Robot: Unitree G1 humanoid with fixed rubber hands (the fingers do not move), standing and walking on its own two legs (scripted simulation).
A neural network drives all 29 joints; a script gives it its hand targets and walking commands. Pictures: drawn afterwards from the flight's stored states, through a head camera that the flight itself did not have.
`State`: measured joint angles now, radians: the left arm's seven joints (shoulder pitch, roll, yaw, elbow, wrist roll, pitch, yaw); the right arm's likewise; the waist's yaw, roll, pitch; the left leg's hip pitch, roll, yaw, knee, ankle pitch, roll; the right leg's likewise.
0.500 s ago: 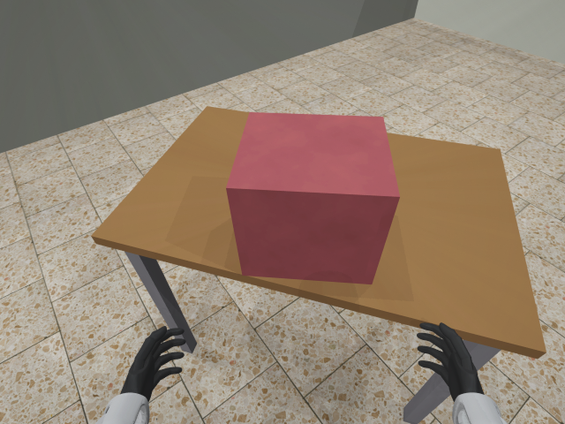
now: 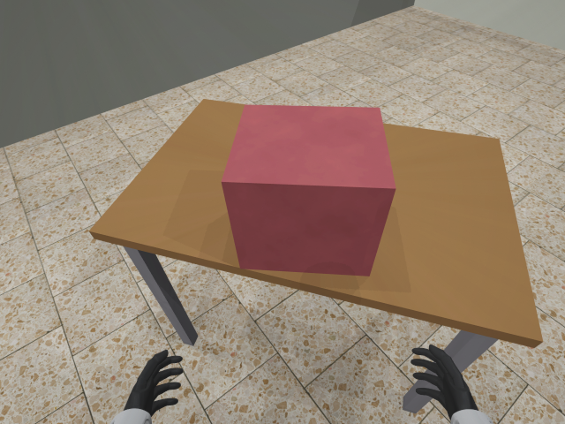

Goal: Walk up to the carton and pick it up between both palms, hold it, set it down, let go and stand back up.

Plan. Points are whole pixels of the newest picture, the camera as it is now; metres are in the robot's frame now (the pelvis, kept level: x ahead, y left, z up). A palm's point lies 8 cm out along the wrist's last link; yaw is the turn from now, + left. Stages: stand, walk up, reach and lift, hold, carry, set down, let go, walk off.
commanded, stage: let go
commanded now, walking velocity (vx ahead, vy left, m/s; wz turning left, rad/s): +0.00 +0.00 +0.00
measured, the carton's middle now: (307, 191) +0.51 -0.02 +0.02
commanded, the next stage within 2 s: stand in 0.28 s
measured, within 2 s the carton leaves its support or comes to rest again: neither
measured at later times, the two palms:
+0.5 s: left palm out of the picture +0.10 +0.24 -0.11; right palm out of the picture +0.10 -0.23 -0.13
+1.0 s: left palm out of the picture -0.06 +0.19 -0.15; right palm out of the picture +0.00 -0.20 -0.15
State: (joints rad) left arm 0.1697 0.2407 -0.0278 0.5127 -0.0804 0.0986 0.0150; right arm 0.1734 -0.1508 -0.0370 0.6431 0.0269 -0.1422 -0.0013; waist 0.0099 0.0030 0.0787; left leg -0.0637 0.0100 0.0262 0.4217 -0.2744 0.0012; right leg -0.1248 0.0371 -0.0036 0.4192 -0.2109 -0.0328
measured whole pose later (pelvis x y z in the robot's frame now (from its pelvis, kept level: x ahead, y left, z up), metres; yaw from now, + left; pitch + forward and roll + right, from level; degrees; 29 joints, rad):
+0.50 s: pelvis +0.01 +0.00 -0.01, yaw +3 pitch -2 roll +0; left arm 0.27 0.19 0.02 0.74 0.06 0.00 -0.01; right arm 0.29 -0.19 -0.05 0.83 -0.04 -0.01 0.03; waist 0.01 0.04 -0.02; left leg -0.16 0.00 -0.01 0.51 -0.32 0.00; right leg -0.20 0.02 -0.05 0.49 -0.27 -0.03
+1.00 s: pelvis +0.01 +0.00 +0.00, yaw +4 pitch -4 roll +0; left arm 0.43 0.09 0.03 1.14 0.02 -0.01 0.03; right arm 0.38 -0.12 -0.01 1.13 -0.02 -0.01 -0.03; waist 0.02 0.03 -0.04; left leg -0.08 -0.01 -0.03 0.42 -0.28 0.00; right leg -0.11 0.01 -0.06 0.42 -0.24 -0.03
